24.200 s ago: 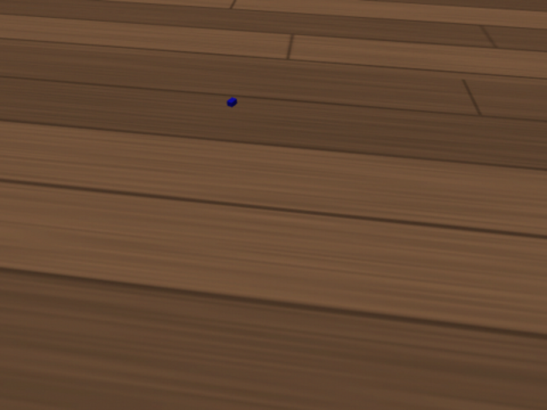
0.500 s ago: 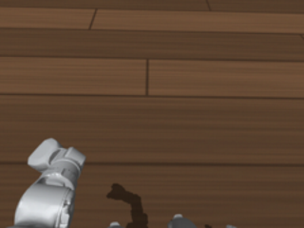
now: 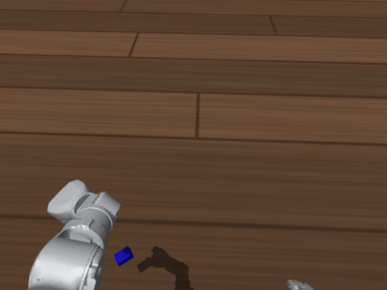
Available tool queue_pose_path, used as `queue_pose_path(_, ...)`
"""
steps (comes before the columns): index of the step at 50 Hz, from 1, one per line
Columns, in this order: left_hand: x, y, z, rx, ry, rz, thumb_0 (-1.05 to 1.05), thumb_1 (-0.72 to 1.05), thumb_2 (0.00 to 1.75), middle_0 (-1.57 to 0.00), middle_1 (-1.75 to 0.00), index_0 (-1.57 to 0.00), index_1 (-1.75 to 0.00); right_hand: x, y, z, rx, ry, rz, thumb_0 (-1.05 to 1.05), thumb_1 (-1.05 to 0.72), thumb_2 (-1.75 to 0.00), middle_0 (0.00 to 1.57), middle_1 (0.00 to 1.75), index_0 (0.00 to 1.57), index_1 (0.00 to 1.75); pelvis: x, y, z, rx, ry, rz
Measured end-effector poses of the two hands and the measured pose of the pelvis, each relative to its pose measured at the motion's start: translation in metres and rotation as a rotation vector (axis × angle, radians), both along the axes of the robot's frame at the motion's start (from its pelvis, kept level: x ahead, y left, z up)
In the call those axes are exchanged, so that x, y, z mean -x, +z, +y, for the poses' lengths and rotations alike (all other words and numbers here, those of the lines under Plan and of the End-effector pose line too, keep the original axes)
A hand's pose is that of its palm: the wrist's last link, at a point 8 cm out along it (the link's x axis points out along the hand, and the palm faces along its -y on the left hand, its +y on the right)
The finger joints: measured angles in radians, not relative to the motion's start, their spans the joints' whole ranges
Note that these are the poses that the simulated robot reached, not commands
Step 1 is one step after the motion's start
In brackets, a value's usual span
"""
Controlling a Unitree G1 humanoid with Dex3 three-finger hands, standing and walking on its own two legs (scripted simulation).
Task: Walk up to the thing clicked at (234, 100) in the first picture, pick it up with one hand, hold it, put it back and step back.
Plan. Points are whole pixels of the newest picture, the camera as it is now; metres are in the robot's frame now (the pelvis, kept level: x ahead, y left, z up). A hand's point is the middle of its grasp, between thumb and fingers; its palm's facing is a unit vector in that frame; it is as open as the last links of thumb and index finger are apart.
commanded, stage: hold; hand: left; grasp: from above
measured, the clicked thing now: (123, 255) +0.34 +0.25 -0.49
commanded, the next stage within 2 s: crouch in 1.56 s
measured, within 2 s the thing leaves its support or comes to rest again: rests again in 0.88 s
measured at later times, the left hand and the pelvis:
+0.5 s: hand (91, 204) +0.33 +0.22 -0.03, palm faces -0.20 -0.38 -0.90, open 6.0 cm; pelvis +0.01 -0.01 +0.01, yaw +0 degrees
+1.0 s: hand (92, 198) +0.34 +0.21 -0.01, palm faces -0.19 -0.38 -0.90, open 5.9 cm; pelvis +0.02 -0.01 +0.02, yaw +0 degrees
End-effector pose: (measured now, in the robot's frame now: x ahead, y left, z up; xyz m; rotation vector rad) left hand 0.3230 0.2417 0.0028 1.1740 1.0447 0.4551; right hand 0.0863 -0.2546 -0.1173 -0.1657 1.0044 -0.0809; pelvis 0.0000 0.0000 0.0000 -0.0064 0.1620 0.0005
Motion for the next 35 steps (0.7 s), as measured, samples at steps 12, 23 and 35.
queue_pose_path(12, -0.005, 0.013, -0.005, 0.012, 0.005, -0.011, 0.00, 0.56, 0.16, -0.93, -0.39, -0.97, -0.34, -0.019, 0.004, 0.003, -0.031, 0.012, -0.018, 0.01, -0.92, -0.91, 0.20, 0.30, 0.19, 0.30, -0.008, 0.006, -0.003, -0.005, 0.000, -0.022)
queue_pose_path(23, -0.009, 0.023, -0.014, 0.011, 0.005, -0.012, 0.00, 0.56, 0.18, -0.92, -0.44, -0.96, -0.38, -0.033, 0.010, -0.001, -0.038, 0.018, -0.044, 0.01, -0.92, -0.91, 0.20, 0.30, 0.19, 0.30, -0.014, 0.011, -0.006, -0.009, -0.001, -0.040)
queue_pose_path(35, -0.013, 0.032, -0.020, 0.013, 0.004, -0.018, 0.00, 0.56, 0.21, -0.91, -0.46, -0.96, -0.41, -0.047, 0.015, -0.002, -0.048, 0.031, -0.062, 0.01, -0.92, -0.91, 0.20, 0.30, 0.19, 0.30, -0.018, 0.015, -0.009, -0.011, -0.002, -0.050)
